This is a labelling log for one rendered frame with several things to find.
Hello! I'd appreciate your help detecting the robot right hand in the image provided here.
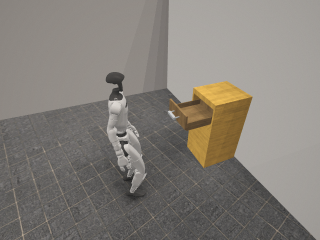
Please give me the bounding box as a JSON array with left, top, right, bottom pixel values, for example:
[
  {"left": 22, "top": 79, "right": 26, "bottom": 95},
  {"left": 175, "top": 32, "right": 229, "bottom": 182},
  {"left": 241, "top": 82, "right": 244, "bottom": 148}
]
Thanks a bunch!
[{"left": 117, "top": 156, "right": 132, "bottom": 172}]

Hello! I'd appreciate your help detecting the robot right forearm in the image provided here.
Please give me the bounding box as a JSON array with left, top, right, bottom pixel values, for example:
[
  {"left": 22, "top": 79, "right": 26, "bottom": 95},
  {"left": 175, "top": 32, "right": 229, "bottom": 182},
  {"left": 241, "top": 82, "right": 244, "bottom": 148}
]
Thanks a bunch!
[{"left": 108, "top": 130, "right": 125, "bottom": 158}]

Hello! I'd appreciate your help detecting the robot left hand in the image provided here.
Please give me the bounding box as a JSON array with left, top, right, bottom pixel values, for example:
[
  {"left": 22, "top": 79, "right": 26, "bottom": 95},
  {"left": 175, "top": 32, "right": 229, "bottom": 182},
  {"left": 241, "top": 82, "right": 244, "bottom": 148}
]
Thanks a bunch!
[{"left": 127, "top": 125, "right": 139, "bottom": 137}]

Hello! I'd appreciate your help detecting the robot head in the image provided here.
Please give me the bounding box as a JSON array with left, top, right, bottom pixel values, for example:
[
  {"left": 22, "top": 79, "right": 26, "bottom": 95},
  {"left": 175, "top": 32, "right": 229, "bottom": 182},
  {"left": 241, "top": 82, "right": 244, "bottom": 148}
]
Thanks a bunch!
[{"left": 106, "top": 72, "right": 125, "bottom": 101}]

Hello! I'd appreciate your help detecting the cabinet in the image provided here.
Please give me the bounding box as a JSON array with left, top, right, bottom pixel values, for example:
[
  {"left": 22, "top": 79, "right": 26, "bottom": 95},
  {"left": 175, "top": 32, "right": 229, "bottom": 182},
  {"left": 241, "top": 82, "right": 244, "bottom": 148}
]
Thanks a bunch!
[{"left": 187, "top": 81, "right": 253, "bottom": 168}]

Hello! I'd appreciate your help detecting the robot right upper arm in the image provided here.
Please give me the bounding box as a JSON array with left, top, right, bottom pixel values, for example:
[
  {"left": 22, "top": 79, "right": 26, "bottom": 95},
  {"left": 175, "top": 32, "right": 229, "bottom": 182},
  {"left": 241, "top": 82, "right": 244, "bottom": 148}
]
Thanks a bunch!
[{"left": 107, "top": 101, "right": 122, "bottom": 134}]

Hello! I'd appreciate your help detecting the robot left forearm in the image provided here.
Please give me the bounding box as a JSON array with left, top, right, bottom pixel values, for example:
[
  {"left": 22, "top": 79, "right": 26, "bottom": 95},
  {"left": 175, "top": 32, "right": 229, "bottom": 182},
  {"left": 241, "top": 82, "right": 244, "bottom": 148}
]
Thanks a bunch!
[{"left": 127, "top": 120, "right": 132, "bottom": 128}]

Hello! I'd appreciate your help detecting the humanoid robot torso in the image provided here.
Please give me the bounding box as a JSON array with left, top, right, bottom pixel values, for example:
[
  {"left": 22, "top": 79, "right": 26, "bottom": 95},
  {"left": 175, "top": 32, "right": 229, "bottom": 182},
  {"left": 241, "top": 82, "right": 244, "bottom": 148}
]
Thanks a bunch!
[{"left": 108, "top": 92, "right": 129, "bottom": 144}]

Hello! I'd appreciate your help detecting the drawer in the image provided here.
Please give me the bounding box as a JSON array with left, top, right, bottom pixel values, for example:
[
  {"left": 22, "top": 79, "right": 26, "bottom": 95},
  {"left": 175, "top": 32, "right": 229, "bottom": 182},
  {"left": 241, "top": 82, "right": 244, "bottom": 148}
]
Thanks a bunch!
[{"left": 169, "top": 99, "right": 214, "bottom": 131}]

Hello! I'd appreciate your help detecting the handle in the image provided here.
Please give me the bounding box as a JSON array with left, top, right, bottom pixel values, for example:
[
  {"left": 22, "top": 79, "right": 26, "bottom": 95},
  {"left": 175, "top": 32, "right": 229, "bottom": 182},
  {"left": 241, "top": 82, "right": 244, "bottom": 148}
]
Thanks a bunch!
[{"left": 168, "top": 110, "right": 180, "bottom": 120}]

